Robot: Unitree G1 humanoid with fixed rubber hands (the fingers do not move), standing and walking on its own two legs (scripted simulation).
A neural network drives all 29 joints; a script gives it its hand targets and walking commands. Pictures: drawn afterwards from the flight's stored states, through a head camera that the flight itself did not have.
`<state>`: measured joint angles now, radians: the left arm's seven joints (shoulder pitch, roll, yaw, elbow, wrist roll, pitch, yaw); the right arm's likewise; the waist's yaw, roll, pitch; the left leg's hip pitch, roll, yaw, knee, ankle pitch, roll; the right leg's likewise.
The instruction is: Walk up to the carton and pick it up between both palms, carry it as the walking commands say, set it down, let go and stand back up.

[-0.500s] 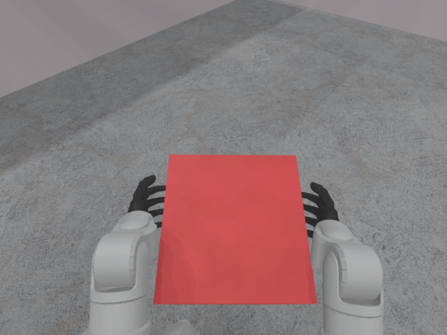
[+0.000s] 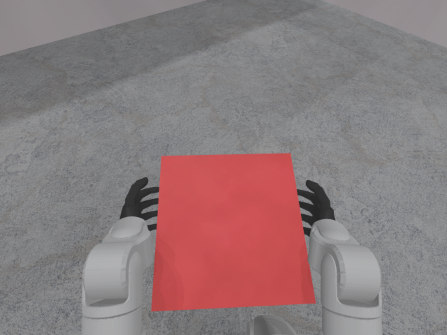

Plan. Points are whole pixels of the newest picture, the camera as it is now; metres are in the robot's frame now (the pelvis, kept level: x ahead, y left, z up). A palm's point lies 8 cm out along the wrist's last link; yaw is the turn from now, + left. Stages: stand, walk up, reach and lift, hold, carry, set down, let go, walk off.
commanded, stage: carry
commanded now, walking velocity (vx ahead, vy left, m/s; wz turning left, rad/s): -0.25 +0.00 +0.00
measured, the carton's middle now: (227, 235) +0.28 +0.01 +0.01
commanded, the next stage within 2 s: none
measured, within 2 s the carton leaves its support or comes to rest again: neither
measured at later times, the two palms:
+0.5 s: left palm out of the picture +0.08 +0.10 +0.11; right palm out of the picture +0.06 -0.19 +0.10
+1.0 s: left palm out of the picture -0.01 +0.13 +0.10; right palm out of the picture -0.01 -0.16 +0.10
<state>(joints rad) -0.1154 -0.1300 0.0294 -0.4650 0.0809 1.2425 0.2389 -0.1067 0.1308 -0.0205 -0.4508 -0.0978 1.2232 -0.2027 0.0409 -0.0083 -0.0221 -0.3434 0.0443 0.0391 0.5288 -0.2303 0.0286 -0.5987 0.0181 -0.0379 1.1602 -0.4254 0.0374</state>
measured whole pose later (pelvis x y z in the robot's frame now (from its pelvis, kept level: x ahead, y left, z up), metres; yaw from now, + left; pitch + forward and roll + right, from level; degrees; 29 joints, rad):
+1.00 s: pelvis -0.26 -0.02 -0.01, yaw +0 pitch +2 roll +1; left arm -0.15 -0.13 0.04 -0.37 0.11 1.25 0.23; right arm -0.11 0.13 -0.01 -0.41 -0.11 1.26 -0.23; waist 0.00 -0.01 -0.11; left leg -0.30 0.01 0.10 0.52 -0.25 0.01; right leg -0.41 -0.05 -0.10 0.46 -0.09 -0.02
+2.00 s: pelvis -0.22 -0.01 -0.01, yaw +0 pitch +3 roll +0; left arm -0.16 -0.14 0.04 -0.36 0.12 1.21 0.22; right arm -0.14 0.13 -0.03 -0.38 -0.12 1.23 -0.21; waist 0.01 0.00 -0.10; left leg -0.27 0.01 0.09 0.54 -0.32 0.02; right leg -0.39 -0.05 -0.11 0.50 -0.16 -0.01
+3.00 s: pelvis -0.21 -0.01 -0.01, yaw +0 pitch +3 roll +0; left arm -0.14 -0.13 0.05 -0.28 0.11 1.11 0.20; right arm -0.13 0.13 -0.05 -0.29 -0.11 1.12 -0.20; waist 0.00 0.01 -0.10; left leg -0.26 0.02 0.08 0.54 -0.33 0.02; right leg -0.38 -0.05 -0.11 0.51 -0.17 -0.01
